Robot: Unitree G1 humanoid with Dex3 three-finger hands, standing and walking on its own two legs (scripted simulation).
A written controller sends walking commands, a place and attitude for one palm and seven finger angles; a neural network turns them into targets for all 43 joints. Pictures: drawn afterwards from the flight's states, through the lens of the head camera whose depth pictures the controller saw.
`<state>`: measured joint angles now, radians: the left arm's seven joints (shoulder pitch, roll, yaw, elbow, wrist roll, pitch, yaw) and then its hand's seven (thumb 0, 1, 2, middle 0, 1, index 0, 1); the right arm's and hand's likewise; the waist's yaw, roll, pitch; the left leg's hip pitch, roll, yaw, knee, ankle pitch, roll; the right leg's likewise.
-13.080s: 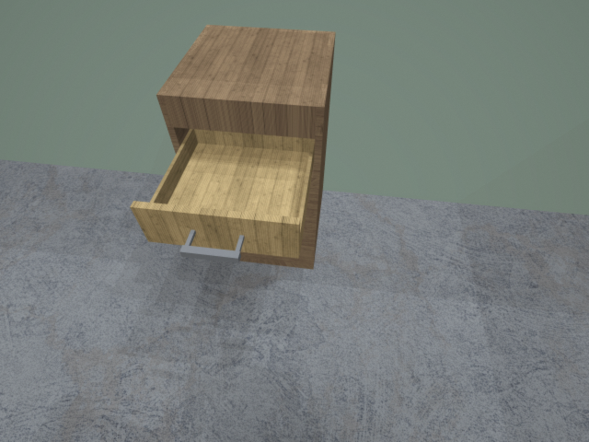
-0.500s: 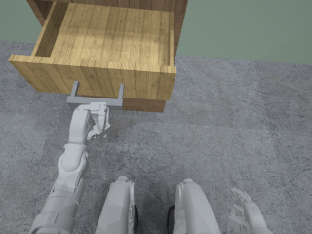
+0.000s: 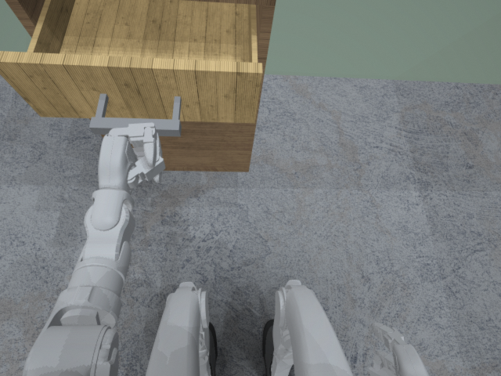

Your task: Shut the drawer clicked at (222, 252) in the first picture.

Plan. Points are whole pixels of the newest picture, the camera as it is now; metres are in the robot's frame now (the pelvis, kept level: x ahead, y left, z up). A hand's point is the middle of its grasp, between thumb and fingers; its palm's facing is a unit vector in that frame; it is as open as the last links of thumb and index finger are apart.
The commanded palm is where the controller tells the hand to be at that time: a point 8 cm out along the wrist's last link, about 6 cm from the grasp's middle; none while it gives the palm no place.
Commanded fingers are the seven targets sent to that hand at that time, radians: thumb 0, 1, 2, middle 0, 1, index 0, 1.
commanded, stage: push the drawer shut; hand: left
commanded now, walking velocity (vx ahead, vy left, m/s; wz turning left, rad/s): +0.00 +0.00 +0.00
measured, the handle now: (138, 115) +0.52 +0.17 +0.01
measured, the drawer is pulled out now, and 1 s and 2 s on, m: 0.14 0.02 0.00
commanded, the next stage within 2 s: pull the fist back off the drawer in 1.46 s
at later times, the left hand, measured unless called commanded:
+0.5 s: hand (161, 127) +0.50 +0.14 +0.00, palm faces -0.02 -1.00 -0.06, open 3.2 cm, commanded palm +0.49 +0.17 +0.01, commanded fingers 0.00 0.90 0.90 -1.40 -1.60 -1.40 -1.60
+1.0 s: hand (166, 95) +0.56 +0.14 +0.00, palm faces -0.01 -1.00 -0.05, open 3.3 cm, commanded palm +0.56 +0.16 +0.01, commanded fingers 0.00 0.90 0.90 -1.40 -1.60 -1.40 -1.60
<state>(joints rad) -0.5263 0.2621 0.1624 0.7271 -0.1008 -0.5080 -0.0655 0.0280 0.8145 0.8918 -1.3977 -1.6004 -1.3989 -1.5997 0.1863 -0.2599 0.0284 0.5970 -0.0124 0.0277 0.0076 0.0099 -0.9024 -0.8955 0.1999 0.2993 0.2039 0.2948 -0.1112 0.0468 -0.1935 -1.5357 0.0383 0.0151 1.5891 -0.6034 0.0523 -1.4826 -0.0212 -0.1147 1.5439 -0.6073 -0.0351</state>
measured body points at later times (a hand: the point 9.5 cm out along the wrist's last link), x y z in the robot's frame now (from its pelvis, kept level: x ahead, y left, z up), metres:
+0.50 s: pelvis -0.01 +0.00 -0.01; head +0.18 +0.02 +0.40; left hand +0.49 +0.19 +0.01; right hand +0.07 -0.27 -0.13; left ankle +0.05 +0.09 -0.54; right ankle +0.05 -0.11 -0.54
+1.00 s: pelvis -0.01 +0.00 -0.02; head +0.21 +0.03 +0.37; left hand +0.55 +0.19 +0.01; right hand +0.01 -0.26 -0.14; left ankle +0.05 +0.09 -0.54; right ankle +0.05 -0.11 -0.54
